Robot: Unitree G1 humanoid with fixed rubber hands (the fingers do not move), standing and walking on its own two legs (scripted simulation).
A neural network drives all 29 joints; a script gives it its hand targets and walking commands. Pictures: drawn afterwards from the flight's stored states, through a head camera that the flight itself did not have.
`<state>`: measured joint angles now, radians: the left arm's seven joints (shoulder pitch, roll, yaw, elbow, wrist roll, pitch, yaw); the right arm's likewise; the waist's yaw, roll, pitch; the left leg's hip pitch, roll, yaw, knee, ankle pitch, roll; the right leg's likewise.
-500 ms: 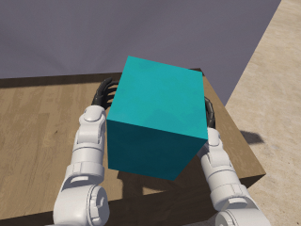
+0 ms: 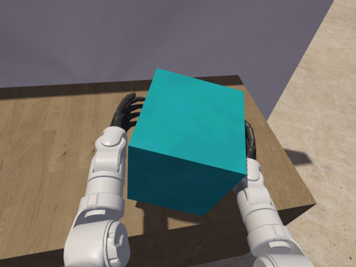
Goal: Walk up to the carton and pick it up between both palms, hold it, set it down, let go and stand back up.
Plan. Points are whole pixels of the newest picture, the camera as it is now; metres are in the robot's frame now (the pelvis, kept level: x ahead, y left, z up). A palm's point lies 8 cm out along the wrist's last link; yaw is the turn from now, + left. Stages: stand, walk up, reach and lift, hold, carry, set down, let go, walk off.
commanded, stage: set down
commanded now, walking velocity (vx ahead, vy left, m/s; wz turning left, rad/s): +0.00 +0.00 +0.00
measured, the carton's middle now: (182, 148) +0.38 -0.03 +0.06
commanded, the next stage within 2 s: none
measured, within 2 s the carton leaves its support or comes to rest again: rests again in 1.38 s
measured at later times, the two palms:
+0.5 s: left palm (120, 131) +0.42 +0.11 +0.08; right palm (242, 162) +0.33 -0.17 +0.05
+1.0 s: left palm (117, 133) +0.42 +0.11 +0.08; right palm (239, 161) +0.33 -0.17 +0.05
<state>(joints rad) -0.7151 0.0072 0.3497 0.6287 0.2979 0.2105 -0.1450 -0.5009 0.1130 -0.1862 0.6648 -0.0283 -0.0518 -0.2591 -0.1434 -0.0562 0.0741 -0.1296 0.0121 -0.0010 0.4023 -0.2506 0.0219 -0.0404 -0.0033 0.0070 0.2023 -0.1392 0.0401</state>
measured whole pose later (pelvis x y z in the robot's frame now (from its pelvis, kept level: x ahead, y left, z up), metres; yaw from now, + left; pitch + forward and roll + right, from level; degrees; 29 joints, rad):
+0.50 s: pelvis +0.00 +0.00 +0.00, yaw +0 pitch -1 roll -2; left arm -0.71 0.01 0.35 0.68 0.31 0.16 -0.15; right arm -0.49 0.14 -0.24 0.75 -0.08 -0.16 -0.25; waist -0.13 -0.06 0.09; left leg -0.13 0.01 0.00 0.40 -0.25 0.02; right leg -0.04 0.00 0.01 0.20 -0.14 0.04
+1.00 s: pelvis +0.00 +0.00 +0.00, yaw +0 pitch -1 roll -2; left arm -0.71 0.01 0.35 0.69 0.35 0.13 -0.16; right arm -0.50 0.16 -0.31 0.78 -0.14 -0.23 -0.24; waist -0.11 -0.06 0.09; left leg -0.13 0.01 0.00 0.40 -0.25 0.02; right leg -0.04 0.00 0.01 0.20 -0.14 0.04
